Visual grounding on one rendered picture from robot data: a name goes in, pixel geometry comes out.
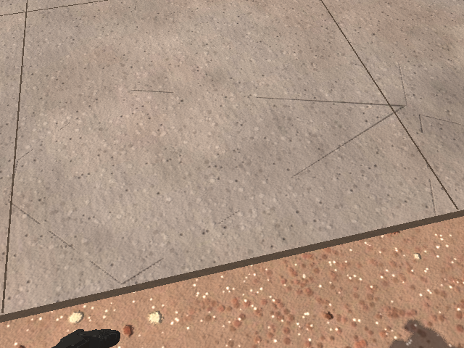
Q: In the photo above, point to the left robot hand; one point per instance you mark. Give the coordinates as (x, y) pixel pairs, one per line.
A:
(104, 338)

